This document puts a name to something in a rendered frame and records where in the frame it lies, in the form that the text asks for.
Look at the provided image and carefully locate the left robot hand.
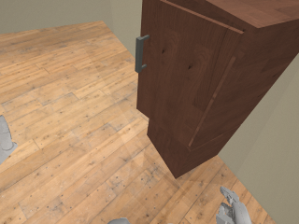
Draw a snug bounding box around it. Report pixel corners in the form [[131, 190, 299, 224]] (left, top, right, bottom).
[[0, 115, 18, 164]]

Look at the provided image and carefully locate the right robot hand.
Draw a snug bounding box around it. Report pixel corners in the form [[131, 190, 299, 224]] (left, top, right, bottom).
[[216, 186, 252, 224]]

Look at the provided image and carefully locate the handle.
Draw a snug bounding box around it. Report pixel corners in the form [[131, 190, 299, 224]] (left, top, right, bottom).
[[135, 35, 150, 73]]

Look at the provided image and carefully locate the cupboard door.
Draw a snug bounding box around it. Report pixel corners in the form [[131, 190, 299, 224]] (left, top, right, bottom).
[[136, 0, 245, 147]]

